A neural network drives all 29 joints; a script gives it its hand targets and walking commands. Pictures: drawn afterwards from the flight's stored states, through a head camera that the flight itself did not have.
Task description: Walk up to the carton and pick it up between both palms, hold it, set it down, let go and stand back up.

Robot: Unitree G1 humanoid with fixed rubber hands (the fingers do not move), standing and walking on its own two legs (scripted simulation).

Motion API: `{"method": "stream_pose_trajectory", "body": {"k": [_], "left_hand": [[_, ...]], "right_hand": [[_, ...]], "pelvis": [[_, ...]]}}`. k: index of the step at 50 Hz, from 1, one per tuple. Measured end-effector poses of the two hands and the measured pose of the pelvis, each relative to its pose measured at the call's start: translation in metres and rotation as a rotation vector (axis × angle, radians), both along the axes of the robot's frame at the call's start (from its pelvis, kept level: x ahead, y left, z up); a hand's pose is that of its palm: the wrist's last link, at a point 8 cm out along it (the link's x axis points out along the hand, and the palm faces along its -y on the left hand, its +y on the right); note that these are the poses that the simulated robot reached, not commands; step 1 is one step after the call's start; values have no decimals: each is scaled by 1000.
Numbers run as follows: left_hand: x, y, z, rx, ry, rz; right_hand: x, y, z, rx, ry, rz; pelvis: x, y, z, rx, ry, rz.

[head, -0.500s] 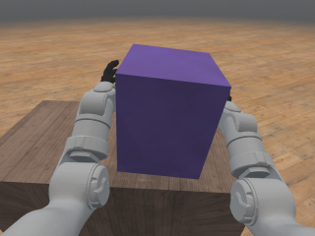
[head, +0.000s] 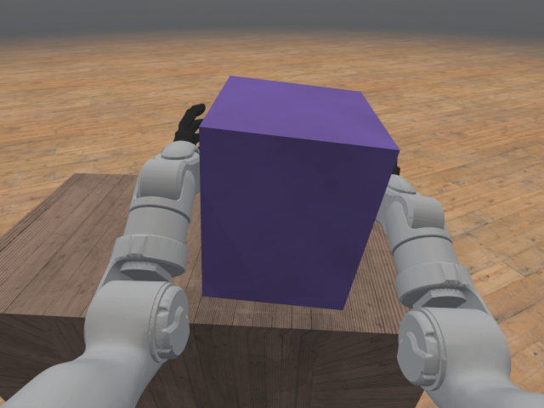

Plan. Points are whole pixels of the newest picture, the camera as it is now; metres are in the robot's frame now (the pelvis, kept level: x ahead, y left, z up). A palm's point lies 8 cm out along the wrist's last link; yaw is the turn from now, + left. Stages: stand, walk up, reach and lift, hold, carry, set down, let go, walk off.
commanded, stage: hold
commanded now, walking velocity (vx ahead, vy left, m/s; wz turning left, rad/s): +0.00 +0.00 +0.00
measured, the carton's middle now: (284, 189) +0.37 +0.00 +0.22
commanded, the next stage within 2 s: set down in 0.18 s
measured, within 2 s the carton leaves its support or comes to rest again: neither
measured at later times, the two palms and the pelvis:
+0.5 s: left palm (186, 142) +0.40 +0.14 +0.28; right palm (381, 173) +0.40 -0.15 +0.24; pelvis +0.01 +0.00 +0.00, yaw +0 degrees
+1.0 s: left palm (195, 180) +0.44 +0.15 +0.20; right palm (363, 207) +0.42 -0.14 +0.15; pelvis +0.04 +0.01 +0.01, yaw +0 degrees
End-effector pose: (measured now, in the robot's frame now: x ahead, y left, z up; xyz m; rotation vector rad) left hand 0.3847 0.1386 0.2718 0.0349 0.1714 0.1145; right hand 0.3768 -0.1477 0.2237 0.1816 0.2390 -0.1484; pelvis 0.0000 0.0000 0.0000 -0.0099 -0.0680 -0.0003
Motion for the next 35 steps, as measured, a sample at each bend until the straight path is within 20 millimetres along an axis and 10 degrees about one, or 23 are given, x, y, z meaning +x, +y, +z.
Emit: {"method": "stream_pose_trajectory", "body": {"k": [23,35], "left_hand": [[10,3,13,-30,-111,-15],[43,-2,-22,-12,-89,-29]], "right_hand": [[14,1,15,-82,-111,11],[44,-2,-23,-132,-92,12]], "pelvis": [[5,-1,1,1,-17,1],[23,-3,4,4,-27,1]]}}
